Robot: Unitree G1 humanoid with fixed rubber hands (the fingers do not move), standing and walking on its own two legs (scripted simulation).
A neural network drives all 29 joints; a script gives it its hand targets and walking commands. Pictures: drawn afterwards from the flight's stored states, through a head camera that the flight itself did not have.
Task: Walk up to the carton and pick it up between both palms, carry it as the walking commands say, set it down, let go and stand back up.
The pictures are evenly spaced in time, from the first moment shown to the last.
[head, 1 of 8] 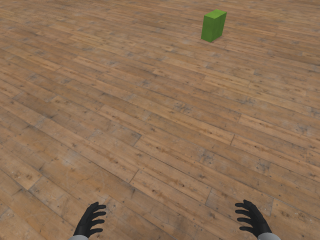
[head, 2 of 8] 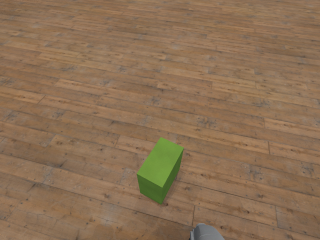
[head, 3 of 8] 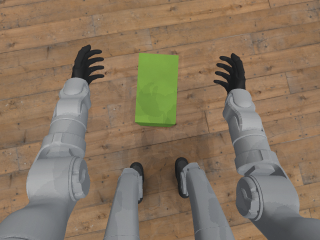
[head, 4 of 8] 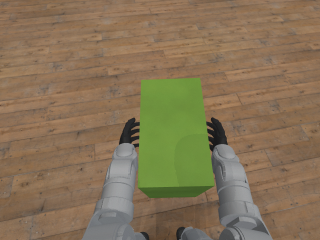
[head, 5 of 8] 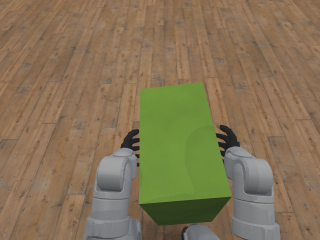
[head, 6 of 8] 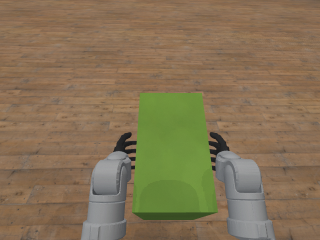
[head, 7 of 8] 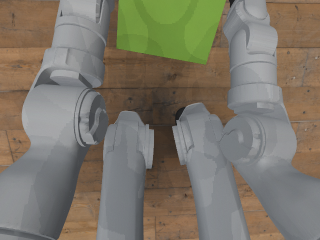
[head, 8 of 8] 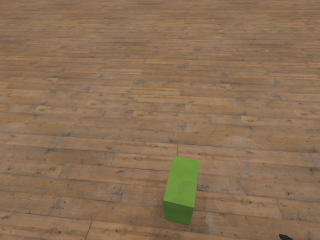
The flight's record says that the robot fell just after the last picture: no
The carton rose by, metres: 0.67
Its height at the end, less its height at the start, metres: +0.00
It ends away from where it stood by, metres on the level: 2.52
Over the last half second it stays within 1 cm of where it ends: yes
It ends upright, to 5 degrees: yes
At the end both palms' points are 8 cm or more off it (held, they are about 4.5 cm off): yes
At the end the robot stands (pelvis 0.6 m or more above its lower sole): yes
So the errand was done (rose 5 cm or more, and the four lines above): yes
